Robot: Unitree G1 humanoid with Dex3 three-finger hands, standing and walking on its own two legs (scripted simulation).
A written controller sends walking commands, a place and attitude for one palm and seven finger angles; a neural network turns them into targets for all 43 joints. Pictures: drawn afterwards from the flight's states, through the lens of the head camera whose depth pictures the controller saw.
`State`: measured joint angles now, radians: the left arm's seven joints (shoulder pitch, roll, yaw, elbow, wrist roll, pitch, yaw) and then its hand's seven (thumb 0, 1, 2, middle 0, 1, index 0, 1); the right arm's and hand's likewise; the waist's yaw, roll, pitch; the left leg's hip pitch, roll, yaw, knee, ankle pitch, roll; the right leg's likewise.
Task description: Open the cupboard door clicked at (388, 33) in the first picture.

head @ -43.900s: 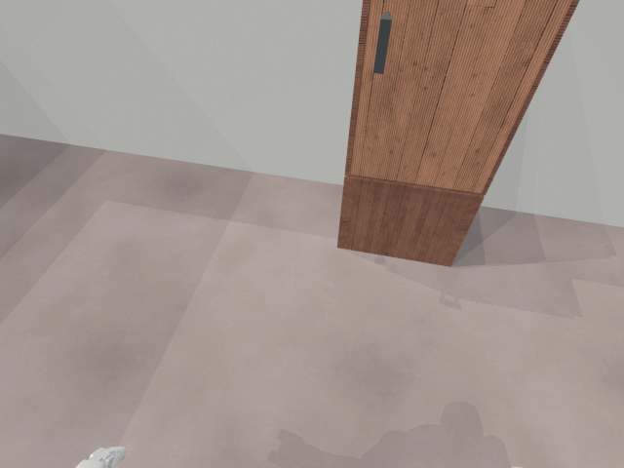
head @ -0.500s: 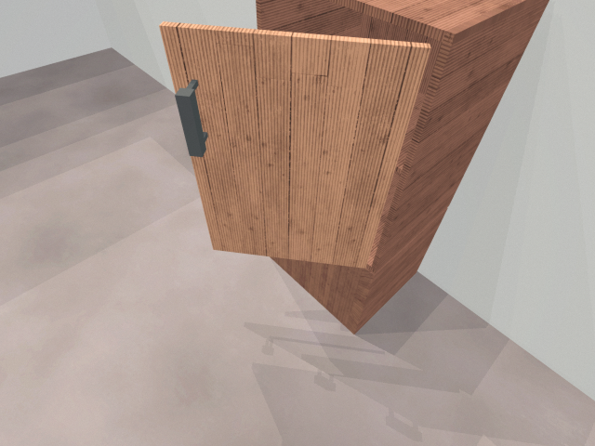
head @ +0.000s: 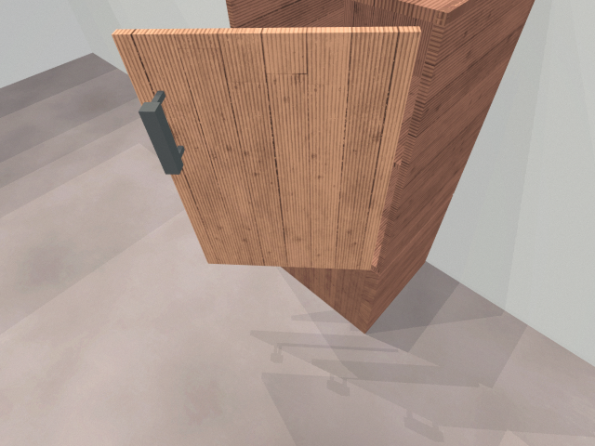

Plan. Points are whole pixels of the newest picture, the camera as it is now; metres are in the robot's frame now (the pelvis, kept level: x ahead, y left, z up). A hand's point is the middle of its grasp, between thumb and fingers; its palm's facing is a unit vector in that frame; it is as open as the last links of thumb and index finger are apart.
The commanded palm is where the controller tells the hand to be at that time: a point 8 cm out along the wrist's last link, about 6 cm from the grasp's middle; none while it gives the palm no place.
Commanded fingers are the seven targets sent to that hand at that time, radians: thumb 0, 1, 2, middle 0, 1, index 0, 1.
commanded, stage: shuffle to correct the standing spot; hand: left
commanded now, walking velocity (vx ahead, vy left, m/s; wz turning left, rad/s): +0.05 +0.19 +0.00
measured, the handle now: (167, 132) +0.55 +0.26 +0.11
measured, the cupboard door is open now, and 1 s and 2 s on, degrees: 39 39 39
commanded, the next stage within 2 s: come to a stop and stand still in 0.16 s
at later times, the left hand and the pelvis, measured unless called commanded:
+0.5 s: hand out of the picture +0.04 +0.29 -0.18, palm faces +0.07 -0.97 -0.23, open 7.3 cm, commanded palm none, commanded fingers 0.00 0.90 0.90 -0.20 -0.30 -0.20 -0.30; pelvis +0.04 +0.08 +0.01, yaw +0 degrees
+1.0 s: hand out of the picture +0.03 +0.21 -0.15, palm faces +0.02 -0.98 -0.21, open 7.3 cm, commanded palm none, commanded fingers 0.00 0.90 0.90 -0.20 -0.30 -0.20 -0.30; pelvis +0.00 +0.03 +0.02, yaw +0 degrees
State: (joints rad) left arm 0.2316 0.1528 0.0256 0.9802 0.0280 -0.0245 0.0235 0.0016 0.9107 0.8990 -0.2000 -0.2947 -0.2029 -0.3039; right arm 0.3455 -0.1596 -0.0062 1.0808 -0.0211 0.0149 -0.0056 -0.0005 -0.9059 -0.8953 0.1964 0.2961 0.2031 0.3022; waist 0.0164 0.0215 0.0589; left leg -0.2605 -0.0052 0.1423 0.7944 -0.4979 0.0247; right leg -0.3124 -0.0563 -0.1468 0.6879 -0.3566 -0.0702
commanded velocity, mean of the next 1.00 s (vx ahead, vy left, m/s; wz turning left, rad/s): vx -0.01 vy -0.03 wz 0.00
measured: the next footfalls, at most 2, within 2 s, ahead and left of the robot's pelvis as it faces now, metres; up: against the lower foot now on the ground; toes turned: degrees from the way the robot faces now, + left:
left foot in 0.36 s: +0.13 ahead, +0.19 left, +0.00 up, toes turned +5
right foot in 0.82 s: +0.04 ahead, -0.05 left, +0.00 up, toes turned -4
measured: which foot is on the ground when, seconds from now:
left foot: up 0.00-0.34, down 0.36-0.84, up 0.86-1.00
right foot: down 0.00-0.36, up 0.38-0.80, down 0.82-1.00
